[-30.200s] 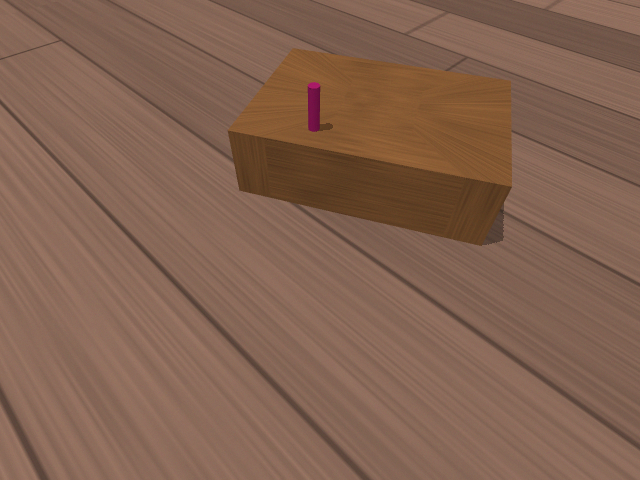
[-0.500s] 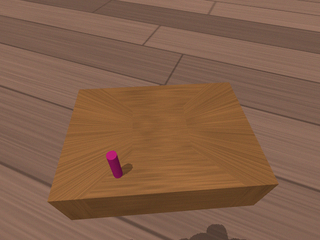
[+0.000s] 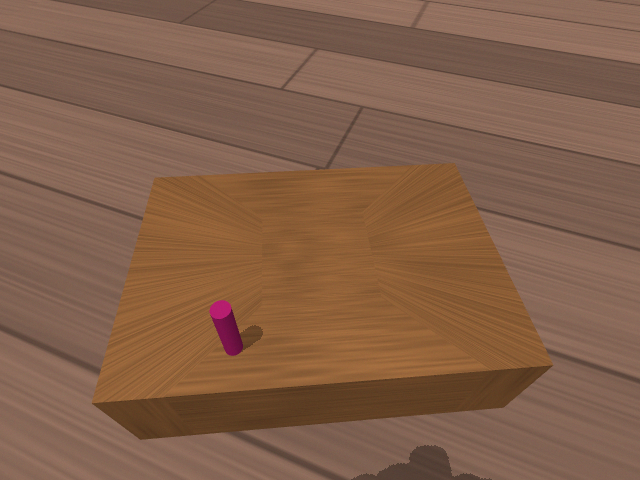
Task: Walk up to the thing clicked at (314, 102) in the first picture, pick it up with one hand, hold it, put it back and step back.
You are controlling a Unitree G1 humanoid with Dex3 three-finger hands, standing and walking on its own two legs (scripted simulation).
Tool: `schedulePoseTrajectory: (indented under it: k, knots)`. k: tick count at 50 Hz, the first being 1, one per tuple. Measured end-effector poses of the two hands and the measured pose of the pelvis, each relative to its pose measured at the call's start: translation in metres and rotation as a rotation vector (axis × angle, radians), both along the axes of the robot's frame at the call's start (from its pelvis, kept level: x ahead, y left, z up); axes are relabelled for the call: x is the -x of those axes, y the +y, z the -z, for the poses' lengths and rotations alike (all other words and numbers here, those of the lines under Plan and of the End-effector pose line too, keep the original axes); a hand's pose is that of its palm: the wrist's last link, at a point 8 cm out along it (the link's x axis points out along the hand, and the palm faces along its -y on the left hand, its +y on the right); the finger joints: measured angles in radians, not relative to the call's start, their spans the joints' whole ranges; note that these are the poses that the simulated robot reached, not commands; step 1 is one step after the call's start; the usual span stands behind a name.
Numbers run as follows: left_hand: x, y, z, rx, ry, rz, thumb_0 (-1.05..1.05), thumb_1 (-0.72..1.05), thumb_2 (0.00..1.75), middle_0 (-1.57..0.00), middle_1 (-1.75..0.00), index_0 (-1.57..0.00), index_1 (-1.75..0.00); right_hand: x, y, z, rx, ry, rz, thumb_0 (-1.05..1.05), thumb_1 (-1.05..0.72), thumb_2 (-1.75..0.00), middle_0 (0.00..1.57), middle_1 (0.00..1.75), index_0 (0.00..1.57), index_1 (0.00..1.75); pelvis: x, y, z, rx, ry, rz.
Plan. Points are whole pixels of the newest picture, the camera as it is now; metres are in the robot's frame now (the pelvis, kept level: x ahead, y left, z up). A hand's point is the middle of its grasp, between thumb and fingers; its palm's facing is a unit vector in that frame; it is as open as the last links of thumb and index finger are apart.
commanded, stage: stand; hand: left
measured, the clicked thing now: (227, 329) +0.48 +0.21 -0.36
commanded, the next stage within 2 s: step back in 0.58 s
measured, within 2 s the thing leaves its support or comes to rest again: neither
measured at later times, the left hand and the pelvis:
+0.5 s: hand out of the picture +0.07 +0.25 -0.16, palm faces -0.02 -0.94 -0.34, open 7.4 cm; pelvis +0.01 +0.00 +0.00, yaw +0 degrees
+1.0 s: hand out of the picture +0.03 +0.25 -0.16, palm faces -0.04 -0.91 -0.41, open 7.4 cm; pelvis -0.07 -0.01 -0.02, yaw +0 degrees
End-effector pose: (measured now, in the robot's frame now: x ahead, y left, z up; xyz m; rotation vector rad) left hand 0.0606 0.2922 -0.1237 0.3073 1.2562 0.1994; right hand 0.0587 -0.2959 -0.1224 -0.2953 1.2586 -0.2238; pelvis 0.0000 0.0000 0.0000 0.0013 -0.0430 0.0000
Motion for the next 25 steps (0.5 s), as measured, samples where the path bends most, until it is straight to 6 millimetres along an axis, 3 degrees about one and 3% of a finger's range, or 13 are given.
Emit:
schedulePoseTrajectory:
  k: [25]
  knots:
    - [-0.006,-0.001,-0.001,0.0,-0.006,0.003,0.0,0.9,0.89,-0.2,-0.3,-0.2,-0.3,-0.009,-0.001,0.0,-0.002,-0.009,-0.011,0.0,-0.9,-0.9,0.21,0.3,0.21,0.3,-0.005,-0.002,0.0,-0.003,0.007,-0.002]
